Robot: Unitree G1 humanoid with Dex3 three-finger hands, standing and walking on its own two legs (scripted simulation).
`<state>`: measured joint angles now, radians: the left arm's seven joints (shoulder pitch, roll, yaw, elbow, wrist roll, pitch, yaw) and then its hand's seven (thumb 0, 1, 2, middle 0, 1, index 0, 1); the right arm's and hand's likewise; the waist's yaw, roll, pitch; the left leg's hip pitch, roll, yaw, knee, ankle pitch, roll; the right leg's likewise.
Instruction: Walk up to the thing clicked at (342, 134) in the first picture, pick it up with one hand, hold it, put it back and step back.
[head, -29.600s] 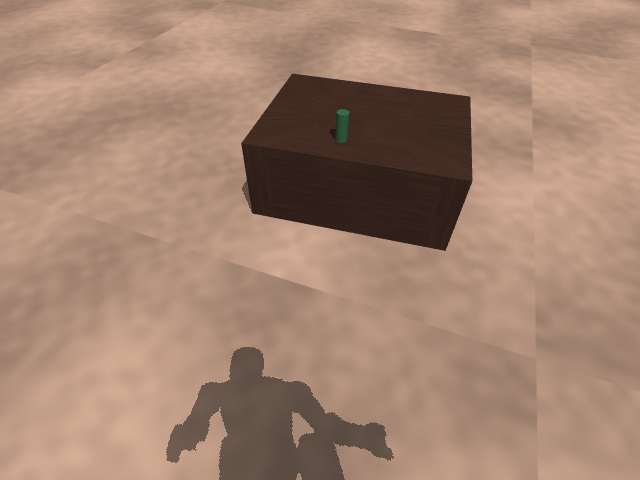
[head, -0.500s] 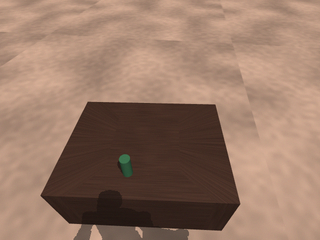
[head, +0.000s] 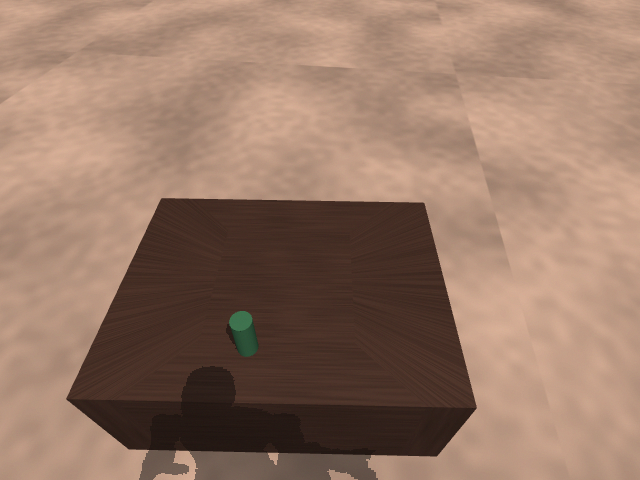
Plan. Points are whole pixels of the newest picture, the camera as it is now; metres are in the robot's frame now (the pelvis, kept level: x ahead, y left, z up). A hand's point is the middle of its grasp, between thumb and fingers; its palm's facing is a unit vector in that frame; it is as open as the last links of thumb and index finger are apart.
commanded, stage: home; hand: left
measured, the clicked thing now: (244, 334) +0.51 +0.18 -0.33
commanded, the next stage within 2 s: stand in 0.10 s
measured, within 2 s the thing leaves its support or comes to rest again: neither
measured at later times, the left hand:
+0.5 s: hand out of the picture +0.08 +0.25 -0.15, palm faces -0.01 -0.93 -0.36, open 13.1 cm
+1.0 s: hand out of the picture +0.06 +0.24 -0.16, palm faces -0.01 -0.94 -0.35, open 7.4 cm
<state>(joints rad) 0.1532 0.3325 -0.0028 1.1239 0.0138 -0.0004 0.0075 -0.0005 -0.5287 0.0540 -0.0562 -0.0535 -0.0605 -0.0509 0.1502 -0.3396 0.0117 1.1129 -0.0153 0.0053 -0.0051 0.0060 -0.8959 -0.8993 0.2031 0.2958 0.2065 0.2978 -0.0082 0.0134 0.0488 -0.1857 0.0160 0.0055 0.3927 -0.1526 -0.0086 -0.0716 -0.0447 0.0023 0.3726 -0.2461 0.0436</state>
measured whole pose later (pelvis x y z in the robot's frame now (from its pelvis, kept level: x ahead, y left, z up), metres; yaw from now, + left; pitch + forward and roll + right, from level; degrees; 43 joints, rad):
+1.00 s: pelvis +0.01 -0.01 +0.00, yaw +1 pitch -3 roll +0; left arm 0.15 0.34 0.01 1.12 0.02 0.00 0.00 0.01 0.90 0.89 -0.20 -0.30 -0.21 -0.30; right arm 0.12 -0.35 0.00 1.14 -0.02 0.00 0.00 0.01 -0.90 -0.90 0.20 0.29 0.21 0.30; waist -0.01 0.01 0.06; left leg -0.16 0.03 -0.01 0.35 -0.14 -0.02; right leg -0.04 -0.03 -0.01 0.33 -0.23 0.03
